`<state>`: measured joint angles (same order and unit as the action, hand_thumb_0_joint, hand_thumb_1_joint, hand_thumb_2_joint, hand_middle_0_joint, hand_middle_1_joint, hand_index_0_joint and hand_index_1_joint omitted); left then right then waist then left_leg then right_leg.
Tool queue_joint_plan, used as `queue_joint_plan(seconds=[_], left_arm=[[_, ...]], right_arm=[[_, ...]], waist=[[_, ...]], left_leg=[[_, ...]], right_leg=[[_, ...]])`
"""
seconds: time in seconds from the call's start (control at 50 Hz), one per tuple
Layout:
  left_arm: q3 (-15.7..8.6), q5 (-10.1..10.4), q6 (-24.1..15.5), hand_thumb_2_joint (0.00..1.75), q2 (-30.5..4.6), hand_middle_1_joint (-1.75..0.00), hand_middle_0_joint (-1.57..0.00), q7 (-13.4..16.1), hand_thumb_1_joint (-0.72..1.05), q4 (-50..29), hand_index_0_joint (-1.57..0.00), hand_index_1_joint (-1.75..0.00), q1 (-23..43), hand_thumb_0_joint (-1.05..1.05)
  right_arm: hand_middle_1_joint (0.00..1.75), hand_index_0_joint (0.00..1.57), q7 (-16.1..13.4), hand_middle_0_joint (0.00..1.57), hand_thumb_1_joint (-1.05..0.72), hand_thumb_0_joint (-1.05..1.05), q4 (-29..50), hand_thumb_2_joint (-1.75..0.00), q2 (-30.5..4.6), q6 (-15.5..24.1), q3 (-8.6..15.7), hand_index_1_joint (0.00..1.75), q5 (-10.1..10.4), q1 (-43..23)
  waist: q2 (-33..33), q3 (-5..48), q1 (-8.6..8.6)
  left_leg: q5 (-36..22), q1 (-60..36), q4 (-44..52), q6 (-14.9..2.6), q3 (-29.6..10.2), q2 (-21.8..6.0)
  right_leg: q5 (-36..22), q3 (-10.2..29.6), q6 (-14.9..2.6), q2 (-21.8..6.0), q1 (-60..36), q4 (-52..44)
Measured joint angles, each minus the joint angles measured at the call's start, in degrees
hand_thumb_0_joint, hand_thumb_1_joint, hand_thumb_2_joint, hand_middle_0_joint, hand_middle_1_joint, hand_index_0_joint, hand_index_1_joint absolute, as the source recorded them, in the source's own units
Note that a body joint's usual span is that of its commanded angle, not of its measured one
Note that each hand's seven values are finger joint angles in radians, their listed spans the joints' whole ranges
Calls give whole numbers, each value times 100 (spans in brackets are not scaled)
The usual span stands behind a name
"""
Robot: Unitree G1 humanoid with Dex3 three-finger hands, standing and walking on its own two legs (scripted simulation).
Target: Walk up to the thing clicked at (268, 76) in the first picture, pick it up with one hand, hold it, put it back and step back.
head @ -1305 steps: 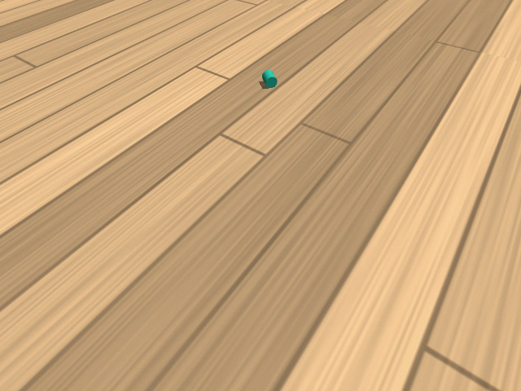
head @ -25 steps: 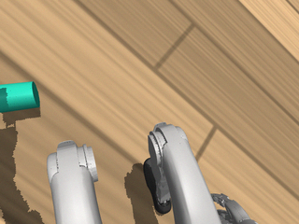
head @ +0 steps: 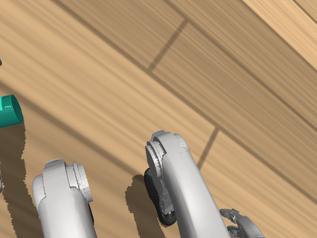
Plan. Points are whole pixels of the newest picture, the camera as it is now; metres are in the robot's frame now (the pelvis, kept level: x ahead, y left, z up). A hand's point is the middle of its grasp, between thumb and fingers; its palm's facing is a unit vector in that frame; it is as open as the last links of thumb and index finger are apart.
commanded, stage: approach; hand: left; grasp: from above
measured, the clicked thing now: out of the picture +0.48 +0.32 -0.29
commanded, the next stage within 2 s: close in in 0.24 s
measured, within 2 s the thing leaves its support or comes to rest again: neither
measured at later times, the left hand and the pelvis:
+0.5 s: hand out of the picture +0.46 +0.32 -0.17, palm faces -0.46 -0.07 -0.89, open 14.0 cm; pelvis +0.00 +0.00 +0.00, yaw +0 degrees
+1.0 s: hand out of the picture +0.47 +0.31 -0.23, palm faces -0.46 -0.08 -0.89, open 14.0 cm; pelvis +0.00 +0.00 -0.02, yaw -2 degrees
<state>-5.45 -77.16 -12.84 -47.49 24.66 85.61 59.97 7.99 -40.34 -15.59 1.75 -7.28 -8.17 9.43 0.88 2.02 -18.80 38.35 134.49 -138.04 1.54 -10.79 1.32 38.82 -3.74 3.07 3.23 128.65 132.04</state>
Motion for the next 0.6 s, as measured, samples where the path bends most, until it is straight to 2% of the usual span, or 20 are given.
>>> queue_joint_plan(seconds=[0.08, 0.14, 0.22, 0.26, 0.3, 0.38, 0.46, 0.6], left_arm=[[-49, 198, 226, 103, 0, -93, -14, -102, -52, 16, -12, -95, -155, 0], [-72, 419, 285, 103, -44, -93, -13, -323, -52, -37, -12, -95, -329, 0], [-92, 632, 121, 104, -149, -94, -13, -695, -53, -294, -11, -95, -522, 0], [-99, 660, -38, 104, -210, -94, -13, -819, -53, -494, -11, -96, -570, 0], [6, 681, -177, 104, -242, -95, -13, -876, -54, -672, -11, -97, -580, 0], [182, 608, -392, 105, -196, -96, -13, -843, -54, -864, -11, -98, -544, 0], [305, 439, -474, 108, -115, -98, -12, -667, -54, -643, -11, -100, -425, 0], [137, 78, -523, 109, -135, -100, -12, -258, -52, -70, -11, -101, -280, 0]], right_arm=[[30, 20, 24, 21, -90, 0, 18, -88, -40, -34, -53, 30, 69, 52], [30, 21, 45, 21, -90, 0, 26, -88, -48, -16, -72, 30, 103, 66], [30, 21, 40, 21, -90, 0, 30, -88, -40, 15, -56, 30, 92, 79], [30, 21, 33, 21, -90, 0, 30, -88, -41, 22, -23, 30, 56, 78], [30, 21, 22, 21, -90, 0, 17, -88, -44, 12, 26, 30, 34, 75], [30, 21, -3, 21, -91, 0, -9, -88, -73, -30, 121, 30, 16, 19], [30, 21, -2, 21, -91, 0, 13, -89, -121, -73, 122, 30, 17, -92], [30, 20, 14, 21, -90, 0, 106, -89, -139, -44, 6, 30, -27, -225]], waist=[[-86, -32, 15], [-98, -103, 73], [-37, -188, 220], [7, -230, 308], [55, -231, 389], [108, -173, 480], [123, -91, 438], [168, -133, 237]], left_leg=[[17, -51, 29, -12, 33, -41], [9, -100, 42, -15, 56, -50], [-15, -120, 32, 20, 43, -29], [-25, -124, 14, 46, 15, -4], [-24, -121, -5, 68, -6, 19], [0, -126, -24, 81, -40, 54], [28, -144, -26, 57, -59, 62], [0, -107, -82, 12, -71, 49]], right_leg=[[-16, 38, 77, 28, -9, -15], [-28, 64, 119, 33, -35, -6], [-41, 54, 97, 18, -44, 26], [-36, 31, 89, 1, -60, 44], [-21, 13, 81, -15, -72, 60], [30, -25, 43, -45, -122, 58], [62, -53, 7, -55, -175, 28], [20, -67, -7, -32, -161, 42]])
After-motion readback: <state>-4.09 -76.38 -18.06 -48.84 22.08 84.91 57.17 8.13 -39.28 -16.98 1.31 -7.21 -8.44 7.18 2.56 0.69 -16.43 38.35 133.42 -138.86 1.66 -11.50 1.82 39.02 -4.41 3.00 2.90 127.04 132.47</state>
